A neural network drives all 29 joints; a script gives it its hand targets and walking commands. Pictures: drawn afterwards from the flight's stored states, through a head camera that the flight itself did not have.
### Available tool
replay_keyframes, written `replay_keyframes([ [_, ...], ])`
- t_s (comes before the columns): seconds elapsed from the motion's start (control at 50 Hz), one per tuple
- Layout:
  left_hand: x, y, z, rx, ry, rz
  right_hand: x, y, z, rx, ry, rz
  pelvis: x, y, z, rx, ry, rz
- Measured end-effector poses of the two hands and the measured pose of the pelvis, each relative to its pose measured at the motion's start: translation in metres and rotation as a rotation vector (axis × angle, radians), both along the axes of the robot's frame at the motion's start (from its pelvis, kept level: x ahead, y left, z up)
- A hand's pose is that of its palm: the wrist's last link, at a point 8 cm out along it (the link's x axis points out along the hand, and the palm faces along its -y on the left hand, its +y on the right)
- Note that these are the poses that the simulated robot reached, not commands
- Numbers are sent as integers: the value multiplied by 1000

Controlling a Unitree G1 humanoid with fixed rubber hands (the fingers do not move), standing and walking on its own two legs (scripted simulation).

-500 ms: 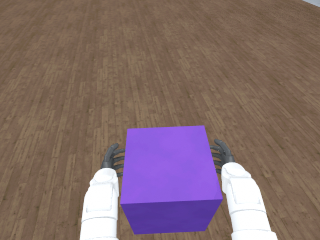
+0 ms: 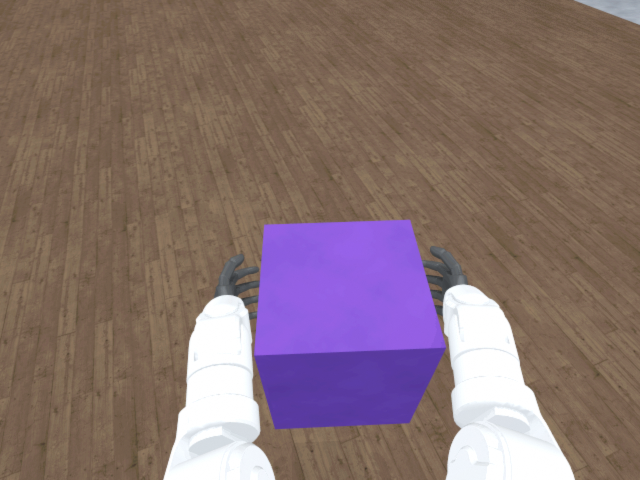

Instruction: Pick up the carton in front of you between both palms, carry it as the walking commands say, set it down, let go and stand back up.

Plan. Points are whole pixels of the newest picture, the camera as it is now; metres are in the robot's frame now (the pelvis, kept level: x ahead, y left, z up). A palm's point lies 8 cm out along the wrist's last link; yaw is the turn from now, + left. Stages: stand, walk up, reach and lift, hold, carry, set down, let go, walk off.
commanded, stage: set down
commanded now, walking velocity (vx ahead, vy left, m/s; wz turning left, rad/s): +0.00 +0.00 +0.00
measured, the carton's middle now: (340, 328) +0.34 +0.00 -0.04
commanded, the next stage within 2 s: none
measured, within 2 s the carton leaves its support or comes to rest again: neither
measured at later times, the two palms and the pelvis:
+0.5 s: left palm (255, 346) +0.38 +0.14 -0.17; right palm (416, 331) +0.41 -0.15 -0.17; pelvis -0.02 -0.02 -0.10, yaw +0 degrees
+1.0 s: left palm (257, 362) +0.43 +0.16 -0.32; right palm (393, 345) +0.46 -0.13 -0.32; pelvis -0.04 -0.02 -0.22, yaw -1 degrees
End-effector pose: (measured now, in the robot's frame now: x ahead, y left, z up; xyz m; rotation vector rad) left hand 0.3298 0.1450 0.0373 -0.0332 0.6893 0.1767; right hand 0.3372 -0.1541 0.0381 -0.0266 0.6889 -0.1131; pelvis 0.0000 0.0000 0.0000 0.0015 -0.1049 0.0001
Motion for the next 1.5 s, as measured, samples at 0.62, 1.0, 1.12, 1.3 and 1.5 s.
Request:
replay_keyframes([
  [0.62, 67, 4, -235, 5, -25, 72, 87, 5, -237, 42, -18, 40, -18, -22, -126, 5, 773, -6],
  [1.0, 95, 18, -358, 15, -13, 84, 121, 19, -361, 20, -8, 78, -39, -18, -224, -3, 929, -11],
  [1.12, 103, 20, -395, 12, -5, 91, 132, 22, -395, 9, 0, 90, -48, -15, -253, -4, 934, -16],
  [1.3, 112, 25, -450, 18, 15, 99, 148, 28, -447, -5, 17, 115, -58, -12, -290, -2, 932, -20],
  [1.5, 125, 30, -515, 28, 29, 106, 166, 33, -513, -17, 29, 145, -62, -12, -331, 7, 909, -22],
])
